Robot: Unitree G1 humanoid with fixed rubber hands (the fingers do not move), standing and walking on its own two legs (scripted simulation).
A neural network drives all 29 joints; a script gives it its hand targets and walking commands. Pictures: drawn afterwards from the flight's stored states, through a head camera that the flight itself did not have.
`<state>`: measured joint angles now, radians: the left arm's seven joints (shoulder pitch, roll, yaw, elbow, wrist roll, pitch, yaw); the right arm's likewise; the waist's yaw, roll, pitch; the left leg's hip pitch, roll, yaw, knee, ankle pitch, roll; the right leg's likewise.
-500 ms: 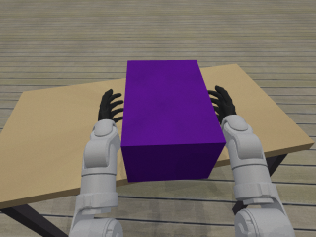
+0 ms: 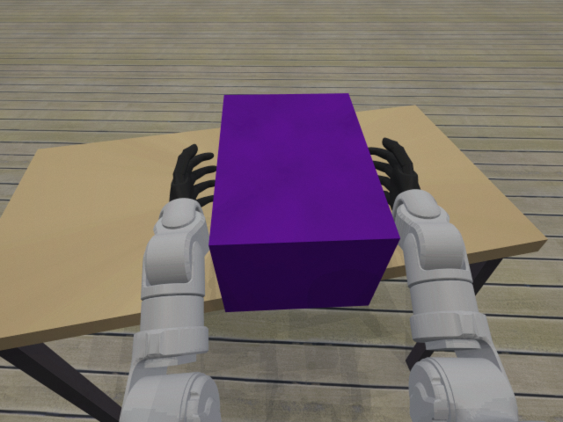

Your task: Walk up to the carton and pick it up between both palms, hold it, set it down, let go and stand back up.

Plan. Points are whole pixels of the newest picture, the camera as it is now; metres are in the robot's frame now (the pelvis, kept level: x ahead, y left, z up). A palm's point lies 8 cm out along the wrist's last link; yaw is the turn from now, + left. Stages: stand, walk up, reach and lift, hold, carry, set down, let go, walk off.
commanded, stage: reach and lift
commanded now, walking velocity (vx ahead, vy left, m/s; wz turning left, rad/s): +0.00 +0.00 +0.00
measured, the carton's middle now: (291, 193) +0.41 +0.00 +0.13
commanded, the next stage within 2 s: hold in 0.78 s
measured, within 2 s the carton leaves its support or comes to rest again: neither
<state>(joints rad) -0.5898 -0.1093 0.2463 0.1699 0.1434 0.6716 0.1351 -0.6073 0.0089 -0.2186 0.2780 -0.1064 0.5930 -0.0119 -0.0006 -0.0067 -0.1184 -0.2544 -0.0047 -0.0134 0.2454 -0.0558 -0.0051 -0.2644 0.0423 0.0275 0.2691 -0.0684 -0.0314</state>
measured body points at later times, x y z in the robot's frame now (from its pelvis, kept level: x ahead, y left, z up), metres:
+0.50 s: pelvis +0.02 +0.00 +0.01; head +0.00 +0.01 +0.45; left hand +0.36 +0.15 +0.16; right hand +0.36 -0.15 +0.15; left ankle +0.04 +0.12 -0.75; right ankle +0.04 -0.10 -0.75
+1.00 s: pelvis +0.01 +0.00 +0.00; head -0.01 +0.01 +0.45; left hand +0.36 +0.14 +0.17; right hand +0.35 -0.16 +0.17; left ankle +0.04 +0.12 -0.75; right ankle +0.04 -0.10 -0.75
